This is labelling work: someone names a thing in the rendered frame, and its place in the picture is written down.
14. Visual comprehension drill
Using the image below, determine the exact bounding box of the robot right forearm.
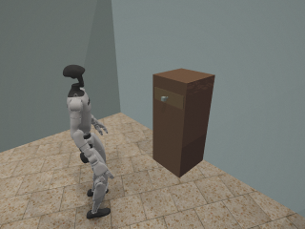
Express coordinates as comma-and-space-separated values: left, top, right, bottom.
72, 132, 100, 166

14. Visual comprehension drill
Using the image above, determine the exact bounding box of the drawer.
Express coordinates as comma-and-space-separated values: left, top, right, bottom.
154, 87, 184, 110

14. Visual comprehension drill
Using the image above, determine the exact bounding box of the robot left forearm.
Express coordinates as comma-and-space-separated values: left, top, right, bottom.
91, 114, 98, 126

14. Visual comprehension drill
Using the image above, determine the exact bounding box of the left robot thigh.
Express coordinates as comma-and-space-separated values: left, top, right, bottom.
91, 133, 106, 163

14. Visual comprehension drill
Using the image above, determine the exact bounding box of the robot left hand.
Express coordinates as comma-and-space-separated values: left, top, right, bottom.
93, 121, 108, 135

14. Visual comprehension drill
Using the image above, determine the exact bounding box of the right robot upper arm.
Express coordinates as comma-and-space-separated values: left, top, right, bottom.
69, 98, 84, 139

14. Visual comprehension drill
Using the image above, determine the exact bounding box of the robot right hand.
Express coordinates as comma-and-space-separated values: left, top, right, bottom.
93, 161, 114, 184

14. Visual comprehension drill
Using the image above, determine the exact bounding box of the robot left foot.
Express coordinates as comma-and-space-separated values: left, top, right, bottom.
87, 189, 109, 197

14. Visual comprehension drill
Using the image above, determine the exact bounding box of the cabinet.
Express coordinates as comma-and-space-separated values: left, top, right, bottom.
152, 68, 215, 177

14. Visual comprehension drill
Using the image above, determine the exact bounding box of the handle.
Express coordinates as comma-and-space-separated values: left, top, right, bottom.
161, 96, 168, 102

